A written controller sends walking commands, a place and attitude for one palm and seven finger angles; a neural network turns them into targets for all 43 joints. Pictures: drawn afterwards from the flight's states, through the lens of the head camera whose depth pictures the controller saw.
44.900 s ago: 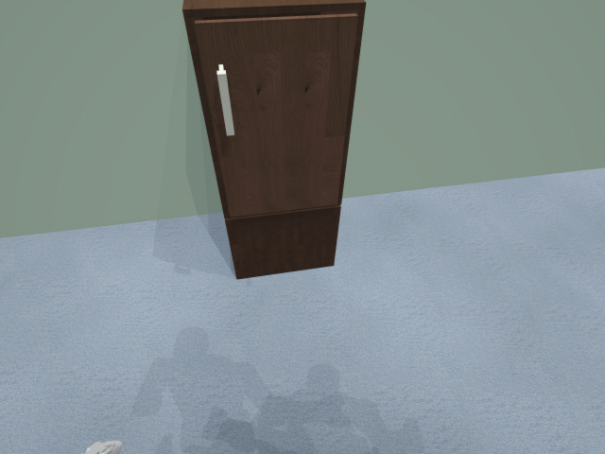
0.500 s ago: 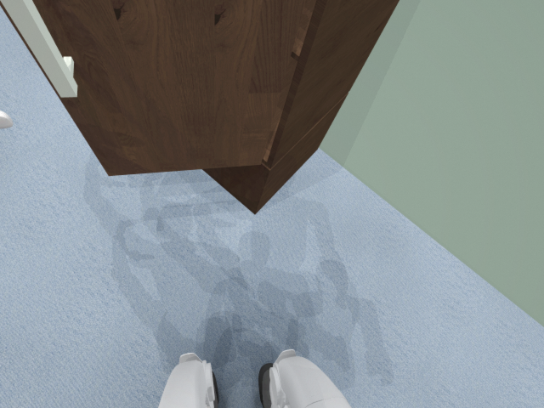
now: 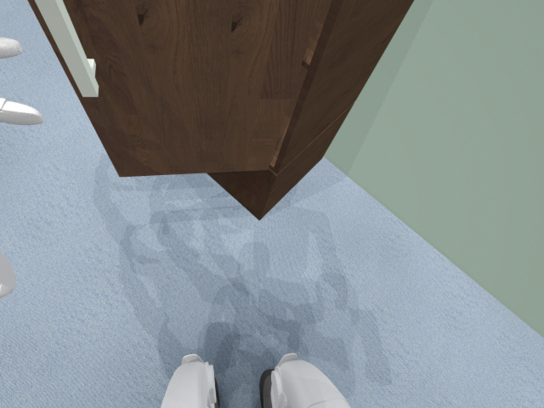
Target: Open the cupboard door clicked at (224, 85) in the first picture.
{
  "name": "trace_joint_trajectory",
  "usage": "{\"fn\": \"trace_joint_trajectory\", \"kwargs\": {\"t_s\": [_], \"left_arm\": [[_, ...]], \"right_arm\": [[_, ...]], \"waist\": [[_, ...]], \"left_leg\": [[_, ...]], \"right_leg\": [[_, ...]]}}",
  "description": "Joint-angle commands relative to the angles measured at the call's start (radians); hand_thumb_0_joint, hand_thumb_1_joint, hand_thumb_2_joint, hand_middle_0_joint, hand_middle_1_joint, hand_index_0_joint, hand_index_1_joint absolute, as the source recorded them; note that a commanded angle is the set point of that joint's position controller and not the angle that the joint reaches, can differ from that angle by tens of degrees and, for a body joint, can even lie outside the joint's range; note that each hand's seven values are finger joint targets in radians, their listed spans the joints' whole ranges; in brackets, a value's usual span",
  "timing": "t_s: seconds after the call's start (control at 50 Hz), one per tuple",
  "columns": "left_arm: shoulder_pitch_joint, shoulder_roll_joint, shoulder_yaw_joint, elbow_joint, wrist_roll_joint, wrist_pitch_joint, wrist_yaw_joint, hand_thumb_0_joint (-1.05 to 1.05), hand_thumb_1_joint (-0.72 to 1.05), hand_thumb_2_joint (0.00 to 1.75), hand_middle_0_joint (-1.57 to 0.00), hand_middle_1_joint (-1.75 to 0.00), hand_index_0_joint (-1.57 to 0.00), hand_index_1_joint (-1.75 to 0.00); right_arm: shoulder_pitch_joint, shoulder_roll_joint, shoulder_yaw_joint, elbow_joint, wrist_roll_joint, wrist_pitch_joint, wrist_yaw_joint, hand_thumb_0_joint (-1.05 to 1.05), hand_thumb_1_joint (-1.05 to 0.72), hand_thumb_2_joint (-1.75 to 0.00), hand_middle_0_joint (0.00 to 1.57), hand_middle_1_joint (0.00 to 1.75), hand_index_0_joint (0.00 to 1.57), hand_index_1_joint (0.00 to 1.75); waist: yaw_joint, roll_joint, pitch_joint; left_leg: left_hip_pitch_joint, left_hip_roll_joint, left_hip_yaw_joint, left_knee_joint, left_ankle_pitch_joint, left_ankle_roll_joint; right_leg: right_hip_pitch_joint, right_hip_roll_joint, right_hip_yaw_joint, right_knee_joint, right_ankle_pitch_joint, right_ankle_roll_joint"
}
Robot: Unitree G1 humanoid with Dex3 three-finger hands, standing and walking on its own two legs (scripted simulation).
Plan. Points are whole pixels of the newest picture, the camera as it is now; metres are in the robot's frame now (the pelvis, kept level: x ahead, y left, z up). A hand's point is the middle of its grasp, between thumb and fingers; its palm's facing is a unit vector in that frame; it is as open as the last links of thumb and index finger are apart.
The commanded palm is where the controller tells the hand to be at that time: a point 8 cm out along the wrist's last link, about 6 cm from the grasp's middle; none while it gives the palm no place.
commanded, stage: move the hooked fingers beside the handle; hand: left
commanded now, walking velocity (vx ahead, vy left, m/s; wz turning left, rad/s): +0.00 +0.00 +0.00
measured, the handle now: (71, 34) +0.59 +0.22 +0.10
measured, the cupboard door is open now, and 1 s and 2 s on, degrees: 50 50 50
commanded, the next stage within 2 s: slide the fingers in behind the handle in 0.04 s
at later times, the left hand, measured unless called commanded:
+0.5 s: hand (33, 64) +0.54 +0.25 +0.10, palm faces +0.05 -1.00 +0.00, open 14.0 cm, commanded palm +0.52 +0.28 +0.09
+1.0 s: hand (57, 70) +0.54 +0.23 +0.10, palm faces +0.06 -1.00 +0.00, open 14.0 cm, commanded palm +0.52 +0.26 +0.09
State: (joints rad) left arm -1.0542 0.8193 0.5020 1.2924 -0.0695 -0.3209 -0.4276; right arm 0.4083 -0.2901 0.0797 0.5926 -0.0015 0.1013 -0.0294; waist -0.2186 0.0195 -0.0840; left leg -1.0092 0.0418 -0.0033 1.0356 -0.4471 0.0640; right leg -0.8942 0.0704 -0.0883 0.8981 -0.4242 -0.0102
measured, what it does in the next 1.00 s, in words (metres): stands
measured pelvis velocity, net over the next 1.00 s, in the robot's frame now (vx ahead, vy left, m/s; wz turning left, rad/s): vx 0.01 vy -0.02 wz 0.00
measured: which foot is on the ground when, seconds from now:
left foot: down 0.00-1.00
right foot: down 0.00-1.00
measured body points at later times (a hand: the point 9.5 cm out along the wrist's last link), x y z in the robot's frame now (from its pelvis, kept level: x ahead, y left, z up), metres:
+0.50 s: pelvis +0.00 -0.01 +0.00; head +0.16 +0.04 +0.42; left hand +0.53 +0.31 +0.10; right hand -0.04 -0.27 -0.09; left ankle +0.01 +0.07 -0.67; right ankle -0.01 -0.12 -0.67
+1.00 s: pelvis +0.01 -0.02 +0.00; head +0.15 +0.02 +0.43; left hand +0.53 +0.28 +0.10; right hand -0.01 -0.29 -0.09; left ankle +0.01 +0.07 -0.67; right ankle -0.01 -0.12 -0.67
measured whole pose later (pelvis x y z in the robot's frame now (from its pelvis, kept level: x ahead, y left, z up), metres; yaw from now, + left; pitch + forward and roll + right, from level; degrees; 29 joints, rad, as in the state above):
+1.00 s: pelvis +0.01 -0.02 +0.00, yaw +0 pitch +24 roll -5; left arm -1.02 0.69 0.46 1.26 -0.07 -0.33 -0.33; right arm 0.42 -0.28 0.06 0.61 -0.01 0.09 -0.01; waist -0.21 0.03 -0.10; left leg -0.99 0.05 0.00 1.02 -0.45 0.04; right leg -0.88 0.08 -0.08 0.91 -0.44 -0.03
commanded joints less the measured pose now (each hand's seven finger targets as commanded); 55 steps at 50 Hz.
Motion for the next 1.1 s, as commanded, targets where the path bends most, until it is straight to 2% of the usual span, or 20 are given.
{"fn": "trace_joint_trajectory", "kwargs": {"t_s": [0.0,0.02,0.06,0.1,0.18,0.22,0.26,0.32,0.4,0.44,0.56,0.6,0.64,0.78,0.84,0.9,0.92,0.98,1.02,1.08], "left_arm": [[-0.426,0.283,-0.006,-0.162,-0.02,-0.032,-0.008,0.0,-0.5,0.3,-0.3,-1.2,-0.3,-1.2],[-0.449,0.252,-0.031,-0.154,-0.021,-0.025,-0.011,0.0,-0.5,0.3,-0.3,-1.2,-0.3,-1.2],[-0.451,0.306,0.002,-0.161,-0.019,-0.026,-0.01,0.0,-0.5,0.3,-0.3,-1.2,-0.3,-1.2],[-0.46,0.358,0.044,-0.217,-0.019,-0.047,-0.007,0.0,-0.5,0.3,-0.3,-1.2,-0.3,-1.2],[-0.464,0.262,-0.012,-0.212,-0.034,-0.058,-0.006,0.0,-0.5,0.3,-0.3,-1.2,-0.3,-1.2],[-0.451,0.258,-0.012,-0.167,-0.032,-0.041,-0.004,0.0,-0.5,0.3,-0.3,-1.2,-0.3,-1.2],[-0.434,0.301,0.015,-0.165,-0.024,-0.027,0.003,0.0,-0.5,0.3,-0.3,-1.2,-0.3,-1.2],[-0.467,0.248,-0.022,-0.204,-0.017,-0.029,0.02,0.0,-0.5,0.3,-0.3,-1.2,-0.3,-1.2],[-0.45,0.259,0.011,-0.259,-0.019,-0.05,0.049,0.0,-0.5,0.3,-0.3,-1.2,-0.3,-1.2],[-0.451,0.239,0.007,-0.26,-0.026,-0.053,0.057,0.0,-0.5,0.3,-0.3,-1.2,-0.3,-1.2],[-0.389,0.235,0.002,-0.201,-0.01,-0.03,0.075,0.0,-0.5,0.3,-0.3,-1.2,-0.3,-1.2],[-0.413,0.24,0.007,-0.231,-0.01,-0.043,0.082,0.0,-0.5,0.3,-0.3,-1.2,-0.3,-1.2],[-0.384,0.223,0.004,-0.246,-0.015,-0.055,0.082,0.0,-0.5,0.3,-0.3,-1.2,-0.3,-1.2],[-0.385,0.125,-0.042,-0.238,-0.045,-0.062,0.069,0.0,-0.5,0.3,-0.3,-1.2,-0.3,-1.2],[-0.4,0.189,-0.002,-0.216,-0.037,-0.051,0.082,0.0,-0.5,0.3,-0.3,-1.2,-0.3,-1.2],[-0.428,0.162,-0.024,-0.269,-0.026,-0.074,0.097,0.0,-0.5,0.3,-0.3,-1.2,-0.3,-1.2],[-0.426,0.132,-0.044,-0.26,-0.027,-0.078,0.102,0.0,-0.5,0.3,-0.3,-1.2,-0.3,-1.2],[-0.397,0.175,0.001,-0.28,-0.032,-0.094,0.112,0.0,-0.5,0.3,-0.3,-1.2,-0.3,-1.2],[-0.406,0.102,-0.059,-0.231,-0.031,-0.076,0.108,0.0,-0.5,0.3,-0.3,-1.2,-0.3,-1.2],[-0.425,0.115,-0.051,-0.233,-0.028,-0.065,0.113,0.0,-0.5,0.3,-0.3,-1.2,-0.3,-1.2]], "right_arm": [[0.223,-0.221,-0.072,-0.008,0.0,-0.004,-0.026,0.0,-0.9,-0.9,0.2,0.3,0.2,0.3],[0.224,-0.219,-0.071,-0.005,-0.001,-0.005,-0.026,0.0,-0.9,-0.9,0.2,0.3,0.2,0.3],[0.227,-0.225,-0.068,-0.007,-0.002,-0.008,-0.029,0.0,-0.9,-0.9,0.2,0.3,0.2,0.3],[0.237,-0.227,-0.072,-0.01,-0.008,-0.011,-0.031,0.0,-0.9,-0.9,0.2,0.3,0.2,0.3],[0.24,-0.217,-0.071,0.0,-0.009,-0.011,-0.022,0.0,-0.9,-0.9,0.2,0.3,0.2,0.3],[0.24,-0.221,-0.072,0.007,-0.007,-0.011,-0.021,0.0,-0.9,-0.9,0.2,0.3,0.2,0.3],[0.249,-0.224,-0.071,0.002,-0.006,-0.01,-0.024,0.0,-0.9,-0.9,0.2,0.3,0.2,0.3],[0.254,-0.216,-0.074,0.01,-0.011,-0.011,-0.018,0.0,-0.9,-0.9,0.2,0.3,0.2,0.3],[0.262,-0.214,-0.081,0.009,-0.017,-0.01,-0.008,0.0,-0.9,-0.9,0.2,0.3,0.2,0.3],[0.262,-0.211,-0.083,0.01,-0.018,-0.008,-0.005,0.0,-0.9,-0.9,0.2,0.3,0.2,0.3],[0.251,-0.205,-0.079,-0.003,-0.008,-0.004,-0.001,0.0,-0.9,-0.9,0.2,0.3,0.2,0.3],[0.253,-0.203,-0.081,-0.003,-0.011,-0.007,-0.001,0.0,-0.9,-0.9,0.2,0.3,0.2,0.3],[0.252,-0.2,-0.084,-0.004,-0.011,-0.006,0.002,0.0,-0.9,-0.9,0.2,0.3,0.2,0.3],[0.242,-0.193,-0.089,0.004,-0.007,-0.009,0.005,0.0,-0.9,-0.9,0.2,0.3,0.2,0.3],[0.245,-0.197,-0.088,0.005,-0.005,-0.012,0.002,0.0,-0.9,-0.9,0.2,0.3,0.2,0.3],[0.237,-0.188,-0.089,0.004,-0.009,-0.015,0.004,0.0,-0.9,-0.9,0.2,0.3,0.2,0.3],[0.234,-0.185,-0.088,0.007,-0.009,-0.017,0.008,0.0,-0.9,-0.9,0.2,0.3,0.2,0.3],[0.238,-0.192,-0.091,0.001,-0.012,-0.018,0.009,0.0,-0.9,-0.9,0.2,0.3,0.2,0.3],[0.228,-0.184,-0.089,0.009,-0.006,-0.017,0.01,0.0,-0.9,-0.9,0.2,0.3,0.2,0.3],[0.235,-0.19,-0.089,0.007,-0.007,-0.019,0.008,0.0,-0.9,-0.9,0.2,0.3,0.2,0.3]], "waist": [[-0.016,0.258,-0.462],[-0.03,0.245,-0.452],[-0.022,0.242,-0.455],[-0.005,0.273,-0.538],[-0.023,0.261,-0.504],[-0.03,0.234,-0.468],[-0.015,0.225,-0.479],[-0.022,0.279,-0.494],[-0.002,0.298,-0.55],[-0.013,0.259,-0.545],[-0.005,0.202,-0.469],[-0.006,0.216,-0.494],[0.005,0.225,-0.509],[-0.011,0.201,-0.483],[-0.01,0.154,-0.481],[-0.003,0.232,-0.521],[-0.01,0.228,-0.503],[0.006,0.208,-0.54],[-0.019,0.185,-0.489],[-0.016,0.202,-0.481]], "left_leg": [[0.59,0.021,-0.13,-0.102,0.492,-0.049],[0.581,0.02,-0.131,-0.1,0.47,-0.046],[0.551,0.018,-0.126,-0.098,0.443,-0.04],[0.596,0.019,-0.132,-0.09,0.51,-0.049],[0.604,0.022,-0.134,-0.089,0.507,-0.048],[0.567,0.023,-0.131,-0.089,0.46,-0.042],[0.538,0.018,-0.124,-0.094,0.456,-0.036],[0.597,0.022,-0.132,-0.092,0.496,-0.047],[0.649,0.024,-0.136,-0.087,0.566,-0.055],[0.623,0.021,-0.125,-0.084,0.552,-0.045],[0.507,0.008,-0.091,-0.095,0.476,-0.027],[0.519,0.006,-0.087,-0.09,0.499,-0.025],[0.545,0.008,-0.089,-0.089,0.525,-0.03],[0.543,0.003,-0.081,-0.088,0.514,-0.023],[0.468,-0.002,-0.073,-0.086,0.467,-0.016],[0.535,0.0,-0.078,-0.081,0.51,-0.025],[0.541,0.002,-0.081,-0.079,0.506,-0.027],[0.537,0.001,-0.081,-0.079,0.525,-0.026],[0.502,0.0,-0.073,-0.078,0.478,-0.022],[0.508,-0.002,-0.078,-0.086,0.459,-0.021]], "right_leg": [[-0.024,0.016,0.027,-0.075,0.238,-0.013],[-0.034,0.016,0.026,-0.078,0.23,-0.011],[-0.017,0.016,0.032,-0.078,0.225,-0.011],[0.004,0.015,0.032,-0.063,0.256,-0.014],[-0.023,0.021,0.026,-0.066,0.247,-0.015],[-0.035,0.021,0.027,-0.073,0.228,-0.011],[0.008,0.018,0.031,-0.073,0.24,-0.012],[-0.036,0.017,0.026,-0.071,0.243,-0.013],[-0.019,0.022,0.025,-0.067,0.27,-0.015],[0.012,0.023,0.031,-0.072,0.292,-0.011],[0.083,0.02,0.043,-0.08,0.314,-0.007],[0.096,0.019,0.05,-0.077,0.341,-0.006],[0.098,0.021,0.049,-0.075,0.354,-0.009],[0.094,0.02,0.051,-0.081,0.363,-0.009],[0.146,0.015,0.065,-0.08,0.371,-0.002],[0.11,0.013,0.061,-0.068,0.376,-0.006],[0.089,0.016,0.058,-0.071,0.361,-0.007],[0.136,0.017,0.06,-0.062,0.389,-0.011],[0.113,0.015,0.063,-0.073,0.368,-0.003],[0.098,0.015,0.06,-0.074,0.338,-0.008]]}}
